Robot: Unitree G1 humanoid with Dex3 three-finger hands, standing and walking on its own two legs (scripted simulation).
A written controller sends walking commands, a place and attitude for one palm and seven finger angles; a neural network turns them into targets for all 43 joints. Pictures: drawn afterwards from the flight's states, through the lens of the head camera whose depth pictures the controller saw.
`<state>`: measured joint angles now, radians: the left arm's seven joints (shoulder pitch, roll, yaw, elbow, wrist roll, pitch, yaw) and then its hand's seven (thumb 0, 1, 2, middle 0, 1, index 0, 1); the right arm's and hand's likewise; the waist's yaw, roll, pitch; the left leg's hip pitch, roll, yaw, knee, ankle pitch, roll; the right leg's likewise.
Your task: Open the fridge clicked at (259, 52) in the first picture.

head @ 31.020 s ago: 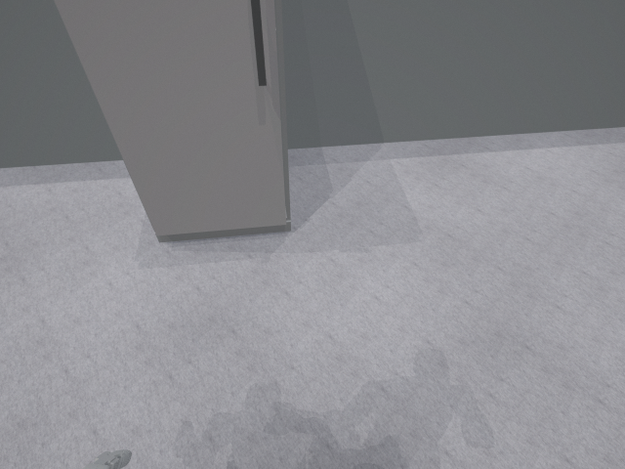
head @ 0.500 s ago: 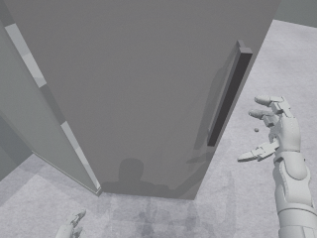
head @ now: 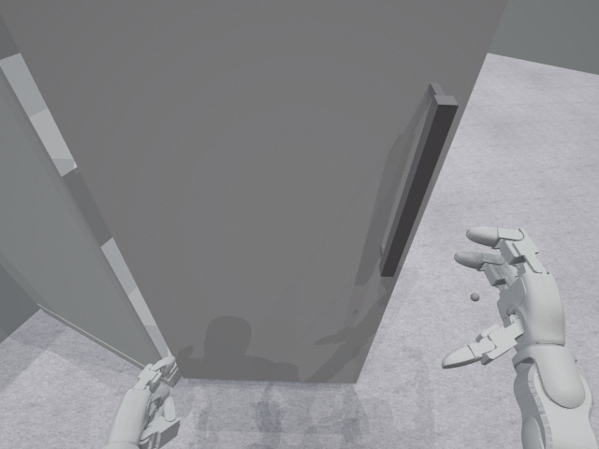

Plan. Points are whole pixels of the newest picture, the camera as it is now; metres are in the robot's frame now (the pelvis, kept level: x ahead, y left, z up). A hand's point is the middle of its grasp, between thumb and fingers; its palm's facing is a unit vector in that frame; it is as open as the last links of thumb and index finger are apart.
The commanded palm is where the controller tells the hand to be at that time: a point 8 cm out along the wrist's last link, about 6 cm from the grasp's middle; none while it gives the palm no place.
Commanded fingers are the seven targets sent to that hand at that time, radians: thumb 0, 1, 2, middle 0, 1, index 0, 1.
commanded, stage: slip the hand off the handle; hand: right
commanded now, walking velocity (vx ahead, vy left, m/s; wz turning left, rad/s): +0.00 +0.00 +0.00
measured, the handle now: (406, 195) +0.43 -0.14 +0.14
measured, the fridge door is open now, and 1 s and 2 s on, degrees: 65 65 65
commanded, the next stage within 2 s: draw the hand back to the body in 0.12 s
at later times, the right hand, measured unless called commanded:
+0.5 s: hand (496, 316) +0.24 -0.20 +0.14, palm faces +0.27 +0.96 -0.02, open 14.7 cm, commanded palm +0.20 -0.25 +0.14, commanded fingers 0.00 0.55 -0.20 0.25 1.15 0.25 1.15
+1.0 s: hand (560, 342) +0.21 -0.25 +0.15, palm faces +0.40 +0.87 -0.30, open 13.1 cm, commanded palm +0.16 -0.28 +0.17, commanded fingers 0.00 -0.14 -0.53 0.23 0.75 0.23 0.75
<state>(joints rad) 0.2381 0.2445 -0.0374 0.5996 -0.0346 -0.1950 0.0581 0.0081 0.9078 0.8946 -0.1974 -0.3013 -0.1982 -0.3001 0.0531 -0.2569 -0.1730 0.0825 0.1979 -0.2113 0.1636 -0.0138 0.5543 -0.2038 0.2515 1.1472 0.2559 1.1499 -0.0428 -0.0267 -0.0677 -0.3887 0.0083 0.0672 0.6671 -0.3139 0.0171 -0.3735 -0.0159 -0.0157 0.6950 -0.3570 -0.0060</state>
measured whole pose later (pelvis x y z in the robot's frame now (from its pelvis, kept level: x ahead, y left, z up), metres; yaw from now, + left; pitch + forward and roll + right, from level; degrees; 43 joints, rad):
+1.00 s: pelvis +0.01 +0.00 +0.02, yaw -1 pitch -5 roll +0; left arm 0.23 0.24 -0.04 0.66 0.00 -0.19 0.09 0.01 0.91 0.89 -0.20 -0.30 -0.20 -0.30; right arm 0.37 -0.32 -0.22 -0.30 0.08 -0.02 -0.09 -0.01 0.20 -0.37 0.24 0.94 0.24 0.94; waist -0.09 -0.05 0.00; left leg -0.15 0.01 0.08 0.48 -0.25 0.01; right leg -0.14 -0.01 0.00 0.51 -0.29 -0.01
